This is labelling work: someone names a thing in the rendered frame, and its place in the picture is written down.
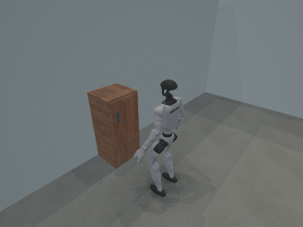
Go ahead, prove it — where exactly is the robot right forearm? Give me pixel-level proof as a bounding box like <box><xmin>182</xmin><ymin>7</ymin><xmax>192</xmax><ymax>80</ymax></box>
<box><xmin>176</xmin><ymin>117</ymin><xmax>184</xmax><ymax>127</ymax></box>

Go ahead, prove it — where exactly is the humanoid robot head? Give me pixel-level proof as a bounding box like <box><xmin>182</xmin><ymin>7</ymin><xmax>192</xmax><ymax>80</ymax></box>
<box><xmin>160</xmin><ymin>79</ymin><xmax>178</xmax><ymax>106</ymax></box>

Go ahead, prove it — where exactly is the robot left forearm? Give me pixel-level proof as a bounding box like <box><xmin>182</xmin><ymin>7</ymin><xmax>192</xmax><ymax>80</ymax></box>
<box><xmin>140</xmin><ymin>130</ymin><xmax>157</xmax><ymax>153</ymax></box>

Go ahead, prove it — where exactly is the left robot hand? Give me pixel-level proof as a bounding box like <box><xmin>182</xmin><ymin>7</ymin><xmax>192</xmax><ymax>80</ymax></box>
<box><xmin>134</xmin><ymin>149</ymin><xmax>145</xmax><ymax>164</ymax></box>

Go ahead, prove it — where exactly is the cupboard door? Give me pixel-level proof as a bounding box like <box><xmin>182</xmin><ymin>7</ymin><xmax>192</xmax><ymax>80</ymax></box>
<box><xmin>109</xmin><ymin>93</ymin><xmax>139</xmax><ymax>148</ymax></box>

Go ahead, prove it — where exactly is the handle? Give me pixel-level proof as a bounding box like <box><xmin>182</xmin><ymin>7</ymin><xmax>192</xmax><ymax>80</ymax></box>
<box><xmin>114</xmin><ymin>111</ymin><xmax>120</xmax><ymax>124</ymax></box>

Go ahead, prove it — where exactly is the humanoid robot torso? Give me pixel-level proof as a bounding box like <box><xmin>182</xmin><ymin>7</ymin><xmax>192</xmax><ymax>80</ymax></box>
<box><xmin>159</xmin><ymin>97</ymin><xmax>180</xmax><ymax>147</ymax></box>

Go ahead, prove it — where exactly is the right robot upper arm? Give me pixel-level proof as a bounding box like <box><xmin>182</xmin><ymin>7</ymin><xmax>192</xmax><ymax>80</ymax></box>
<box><xmin>174</xmin><ymin>96</ymin><xmax>185</xmax><ymax>118</ymax></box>

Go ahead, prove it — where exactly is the left robot upper arm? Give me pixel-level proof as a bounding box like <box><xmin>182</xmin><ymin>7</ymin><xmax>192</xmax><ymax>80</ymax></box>
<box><xmin>153</xmin><ymin>105</ymin><xmax>165</xmax><ymax>136</ymax></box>

